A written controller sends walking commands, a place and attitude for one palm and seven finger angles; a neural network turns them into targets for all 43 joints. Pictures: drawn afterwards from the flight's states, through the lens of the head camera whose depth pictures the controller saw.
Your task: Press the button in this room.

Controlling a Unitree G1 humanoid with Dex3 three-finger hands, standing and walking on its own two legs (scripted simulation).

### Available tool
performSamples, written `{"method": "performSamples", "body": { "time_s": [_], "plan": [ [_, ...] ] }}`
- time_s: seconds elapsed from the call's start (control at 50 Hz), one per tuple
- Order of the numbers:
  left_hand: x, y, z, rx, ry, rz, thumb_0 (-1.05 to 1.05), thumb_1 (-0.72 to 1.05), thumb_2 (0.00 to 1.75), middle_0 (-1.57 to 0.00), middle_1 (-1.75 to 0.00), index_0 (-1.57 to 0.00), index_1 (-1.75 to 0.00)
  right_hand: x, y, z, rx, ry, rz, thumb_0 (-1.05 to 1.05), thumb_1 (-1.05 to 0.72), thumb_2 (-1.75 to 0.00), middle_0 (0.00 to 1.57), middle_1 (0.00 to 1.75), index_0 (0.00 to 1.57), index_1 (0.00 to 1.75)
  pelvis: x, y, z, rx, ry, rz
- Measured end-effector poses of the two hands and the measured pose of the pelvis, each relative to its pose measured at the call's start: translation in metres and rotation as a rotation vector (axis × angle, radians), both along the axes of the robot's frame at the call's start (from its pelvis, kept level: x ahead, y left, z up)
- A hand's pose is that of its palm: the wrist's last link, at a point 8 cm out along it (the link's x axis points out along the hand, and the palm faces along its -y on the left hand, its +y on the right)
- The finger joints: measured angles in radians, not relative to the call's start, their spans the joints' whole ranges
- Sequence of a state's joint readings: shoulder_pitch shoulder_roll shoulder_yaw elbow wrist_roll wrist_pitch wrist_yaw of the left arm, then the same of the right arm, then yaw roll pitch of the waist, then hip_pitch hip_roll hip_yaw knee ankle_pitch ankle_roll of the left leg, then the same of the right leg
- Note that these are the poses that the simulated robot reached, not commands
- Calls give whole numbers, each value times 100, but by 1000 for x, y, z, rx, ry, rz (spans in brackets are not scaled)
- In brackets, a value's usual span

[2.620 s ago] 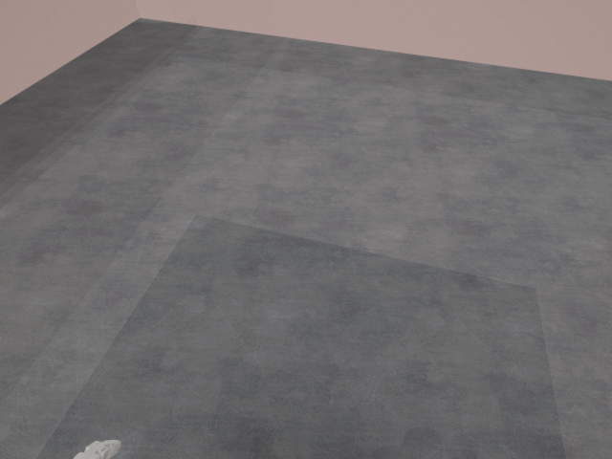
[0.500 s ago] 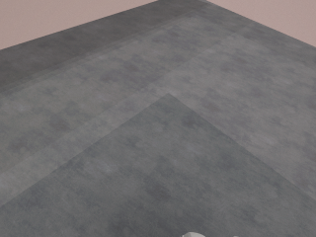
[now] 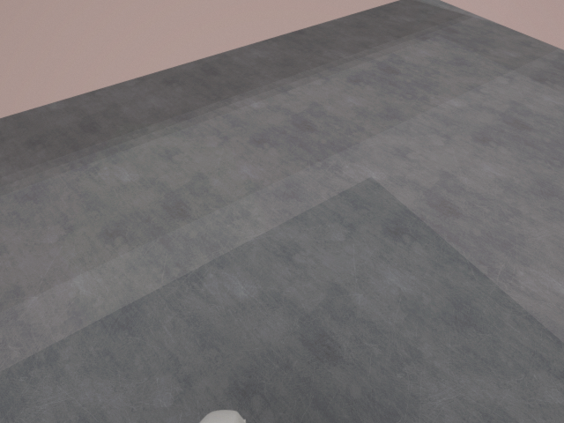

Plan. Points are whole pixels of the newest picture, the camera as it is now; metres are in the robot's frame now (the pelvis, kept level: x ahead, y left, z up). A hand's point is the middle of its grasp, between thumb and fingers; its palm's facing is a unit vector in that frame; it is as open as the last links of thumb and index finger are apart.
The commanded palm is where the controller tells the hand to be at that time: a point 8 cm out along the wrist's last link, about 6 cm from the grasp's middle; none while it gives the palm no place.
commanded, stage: turn or walk to find it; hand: left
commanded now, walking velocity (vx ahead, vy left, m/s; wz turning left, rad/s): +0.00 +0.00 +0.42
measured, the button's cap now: out of the picture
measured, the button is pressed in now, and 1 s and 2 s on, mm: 0 0 0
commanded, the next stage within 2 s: none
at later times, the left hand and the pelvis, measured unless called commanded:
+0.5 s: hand out of the picture +0.03 +0.24 -0.16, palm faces +0.22 -0.94 -0.27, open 7.4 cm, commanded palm none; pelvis -0.02 +0.01 +0.00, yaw +11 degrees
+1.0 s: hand out of the picture -0.10 +0.23 -0.19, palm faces +0.45 -0.86 -0.23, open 7.4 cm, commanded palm none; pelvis -0.04 +0.03 -0.01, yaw +24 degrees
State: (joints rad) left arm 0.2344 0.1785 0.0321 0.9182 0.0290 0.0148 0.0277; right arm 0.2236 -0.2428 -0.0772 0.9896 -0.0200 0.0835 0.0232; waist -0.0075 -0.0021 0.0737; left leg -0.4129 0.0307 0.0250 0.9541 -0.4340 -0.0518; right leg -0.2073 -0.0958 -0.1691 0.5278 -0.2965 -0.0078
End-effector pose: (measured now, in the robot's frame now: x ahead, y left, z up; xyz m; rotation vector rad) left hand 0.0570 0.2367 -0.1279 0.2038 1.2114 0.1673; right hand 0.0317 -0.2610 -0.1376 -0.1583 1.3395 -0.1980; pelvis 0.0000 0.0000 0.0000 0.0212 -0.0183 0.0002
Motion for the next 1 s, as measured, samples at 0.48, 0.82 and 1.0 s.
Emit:
{"method": "performSamples", "body": {
  "time_s": [0.48, 0.82, 1.0],
  "plan": [
    [-42, 47, 3, 22, -22, 197, 0, 91, 90, -20, -30, -20, -30, 55, 55, 4, 28, -116, 220, 1, -90, -90, 21, 30, 20, 30, -17, 19, 0, -22, 11, 177],
    [-117, 5, -3, -12, 15, 361, 0, 90, 90, -20, -30, -20, -30, 66, 30, 2, -7, -3, 361, 1, -91, -90, 20, 30, 19, 30, -28, 3, 0, -6, 3, 354],
    [-186, 35, -33, -52, 128, 495, 0, 90, 90, -20, -30, -20, -30, 98, 91, 13, -35, -121, 503, 1, -91, -90, 20, 30, 20, 30, -44, 30, -11, -25, 6, 425]
  ]
}}
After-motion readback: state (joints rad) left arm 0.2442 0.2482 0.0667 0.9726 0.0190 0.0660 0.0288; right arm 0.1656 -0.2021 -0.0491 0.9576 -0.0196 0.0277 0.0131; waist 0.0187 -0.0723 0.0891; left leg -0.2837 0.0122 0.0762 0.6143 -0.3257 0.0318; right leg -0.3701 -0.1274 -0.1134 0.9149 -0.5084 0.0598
